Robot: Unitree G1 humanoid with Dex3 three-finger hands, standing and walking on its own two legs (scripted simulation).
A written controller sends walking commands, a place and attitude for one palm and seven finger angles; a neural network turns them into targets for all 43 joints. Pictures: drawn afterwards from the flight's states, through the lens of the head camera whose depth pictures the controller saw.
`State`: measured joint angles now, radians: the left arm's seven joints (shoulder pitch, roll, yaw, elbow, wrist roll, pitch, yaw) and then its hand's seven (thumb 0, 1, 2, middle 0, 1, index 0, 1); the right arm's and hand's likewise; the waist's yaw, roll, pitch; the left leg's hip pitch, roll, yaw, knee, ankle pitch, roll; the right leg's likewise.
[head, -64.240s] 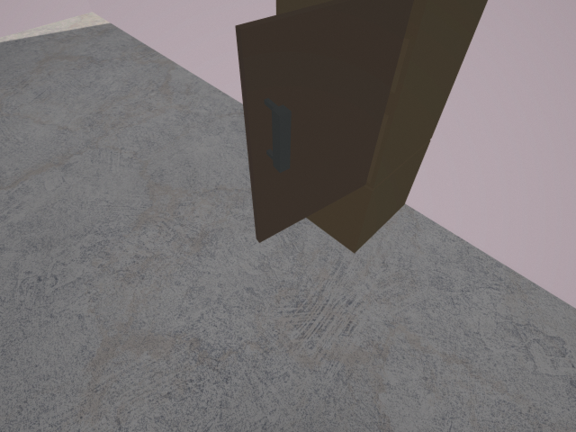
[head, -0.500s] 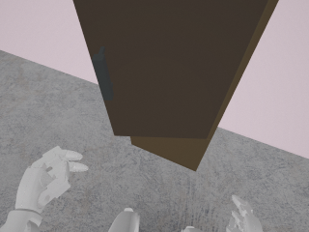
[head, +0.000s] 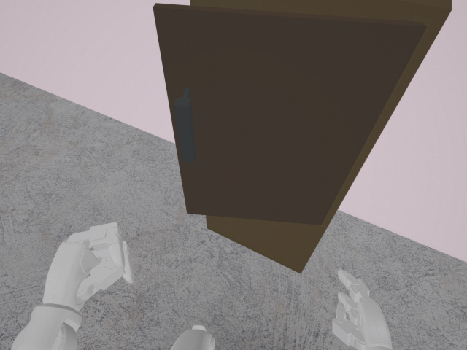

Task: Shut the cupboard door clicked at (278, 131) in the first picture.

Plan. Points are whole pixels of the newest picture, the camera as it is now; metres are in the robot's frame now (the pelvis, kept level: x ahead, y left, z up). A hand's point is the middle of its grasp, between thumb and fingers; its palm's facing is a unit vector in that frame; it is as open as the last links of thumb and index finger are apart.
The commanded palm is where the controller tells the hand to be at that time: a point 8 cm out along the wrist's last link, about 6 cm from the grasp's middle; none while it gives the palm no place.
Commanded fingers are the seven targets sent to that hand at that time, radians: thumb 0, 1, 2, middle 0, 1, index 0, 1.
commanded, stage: raise the hand and make a fist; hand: left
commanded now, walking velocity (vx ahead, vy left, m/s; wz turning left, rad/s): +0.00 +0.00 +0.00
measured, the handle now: (188, 125) +0.51 +0.15 +0.10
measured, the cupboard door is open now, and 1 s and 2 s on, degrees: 23 23 23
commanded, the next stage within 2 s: bring the fist close to the handle in 0.62 s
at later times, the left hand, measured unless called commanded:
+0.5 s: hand (135, 260) +0.22 +0.17 +0.10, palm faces -0.01 -1.00 -0.04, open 3.1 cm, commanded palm +0.20 +0.22 +0.10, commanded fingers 0.00 0.90 0.90 -1.30 -1.50 -1.30 -1.50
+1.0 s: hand (161, 226) +0.27 +0.14 +0.10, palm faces -0.04 -1.00 -0.03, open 3.1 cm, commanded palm +0.26 +0.19 +0.10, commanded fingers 0.00 0.90 0.90 -1.30 -1.50 -1.30 -1.50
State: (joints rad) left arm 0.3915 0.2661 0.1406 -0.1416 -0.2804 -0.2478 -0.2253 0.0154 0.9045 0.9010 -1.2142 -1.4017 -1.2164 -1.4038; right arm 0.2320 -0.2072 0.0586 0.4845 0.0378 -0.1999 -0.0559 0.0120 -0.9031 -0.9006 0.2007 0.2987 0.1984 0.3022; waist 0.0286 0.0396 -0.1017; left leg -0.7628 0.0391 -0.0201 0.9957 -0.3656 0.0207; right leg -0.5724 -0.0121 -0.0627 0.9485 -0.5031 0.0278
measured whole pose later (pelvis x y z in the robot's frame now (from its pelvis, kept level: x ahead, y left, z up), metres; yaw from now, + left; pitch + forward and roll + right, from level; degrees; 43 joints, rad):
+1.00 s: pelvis +0.00 -0.02 +0.01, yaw +0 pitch +6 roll -1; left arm 0.13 0.23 0.10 0.04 -0.26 -0.21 -0.21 0.02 0.90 0.90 -1.30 -1.50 -1.31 -1.50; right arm 0.24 -0.24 0.04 0.57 0.05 -0.22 -0.06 0.01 -0.90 -0.90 0.20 0.30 0.20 0.30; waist 0.02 0.06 -0.07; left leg -0.68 0.04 -0.01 0.91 -0.34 -0.01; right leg -0.52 -0.01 -0.06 0.92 -0.50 0.00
